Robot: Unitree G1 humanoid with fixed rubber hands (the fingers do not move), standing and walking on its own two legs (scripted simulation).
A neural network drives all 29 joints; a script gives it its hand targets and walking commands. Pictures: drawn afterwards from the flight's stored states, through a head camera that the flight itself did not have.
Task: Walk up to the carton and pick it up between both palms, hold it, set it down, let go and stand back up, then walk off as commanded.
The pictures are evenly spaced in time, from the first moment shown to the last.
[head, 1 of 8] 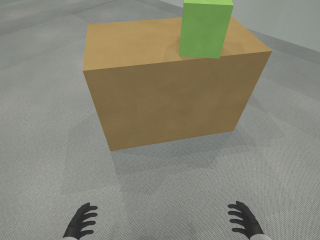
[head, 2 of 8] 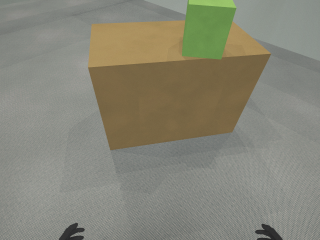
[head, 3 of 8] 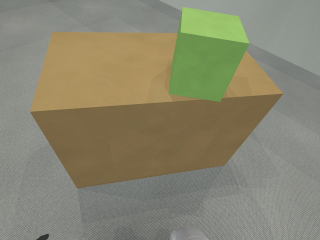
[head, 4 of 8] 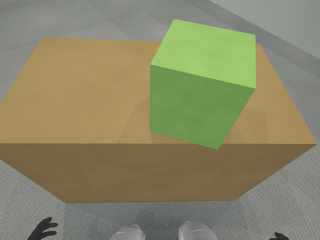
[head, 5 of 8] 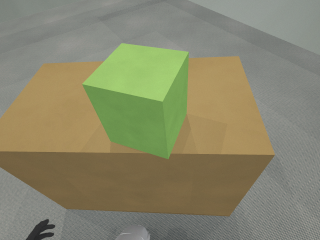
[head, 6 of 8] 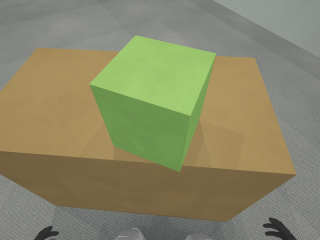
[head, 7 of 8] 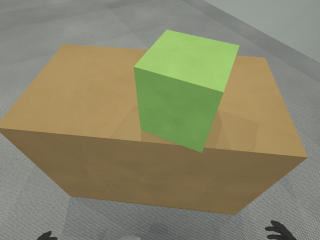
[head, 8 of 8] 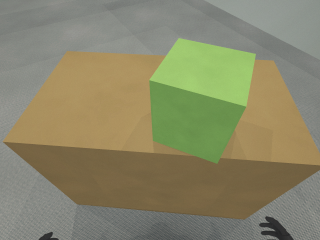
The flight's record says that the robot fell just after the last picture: no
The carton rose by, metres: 0.00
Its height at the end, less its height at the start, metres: +0.00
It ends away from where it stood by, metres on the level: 0.00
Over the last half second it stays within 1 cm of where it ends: yes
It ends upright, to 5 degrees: yes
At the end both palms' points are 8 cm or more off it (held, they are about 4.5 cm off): yes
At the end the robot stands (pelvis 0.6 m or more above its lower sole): yes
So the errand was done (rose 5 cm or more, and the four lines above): no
